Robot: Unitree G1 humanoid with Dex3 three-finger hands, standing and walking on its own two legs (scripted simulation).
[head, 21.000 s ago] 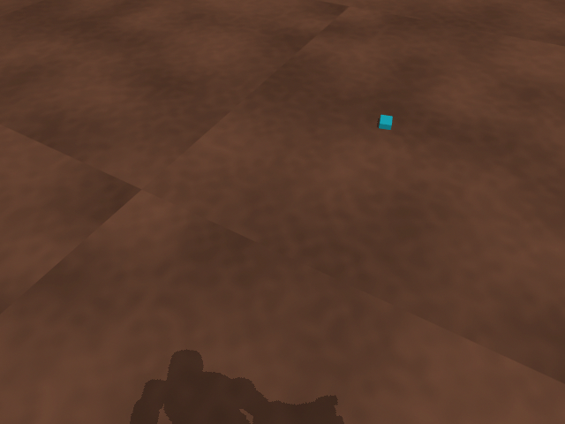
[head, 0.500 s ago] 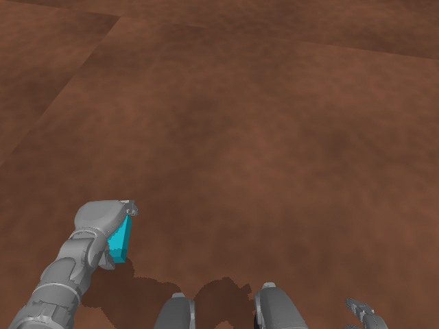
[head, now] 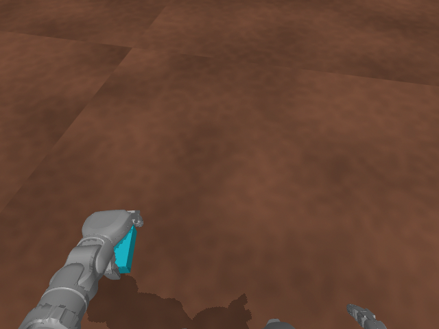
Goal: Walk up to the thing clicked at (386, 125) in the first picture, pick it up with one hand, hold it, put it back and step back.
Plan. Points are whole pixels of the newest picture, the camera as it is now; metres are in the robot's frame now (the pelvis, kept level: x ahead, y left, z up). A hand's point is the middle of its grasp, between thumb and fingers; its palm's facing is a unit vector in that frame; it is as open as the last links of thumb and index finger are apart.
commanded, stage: hold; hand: left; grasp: from above
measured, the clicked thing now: (115, 248) +0.31 +0.24 -0.10
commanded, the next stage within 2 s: crouch in 1.80 s
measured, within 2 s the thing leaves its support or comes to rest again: neither
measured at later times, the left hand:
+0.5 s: hand (113, 238) +0.30 +0.22 -0.03, palm faces -0.47 -0.03 -0.88, open 12.1 cm
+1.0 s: hand (112, 247) +0.28 +0.21 -0.02, palm faces -0.47 -0.03 -0.88, open 12.1 cm
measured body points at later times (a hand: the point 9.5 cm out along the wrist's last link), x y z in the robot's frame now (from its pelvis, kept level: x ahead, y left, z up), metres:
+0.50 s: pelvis +0.01 +0.00 +0.02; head +0.03 -0.01 +0.47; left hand +0.33 +0.22 +0.02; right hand +0.13 -0.26 -0.10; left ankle +0.00 +0.12 -0.70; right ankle +0.03 -0.15 -0.70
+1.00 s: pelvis +0.00 -0.01 +0.02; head +0.01 -0.02 +0.47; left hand +0.30 +0.21 +0.03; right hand +0.14 -0.26 -0.09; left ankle +0.00 +0.12 -0.70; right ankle +0.03 -0.15 -0.70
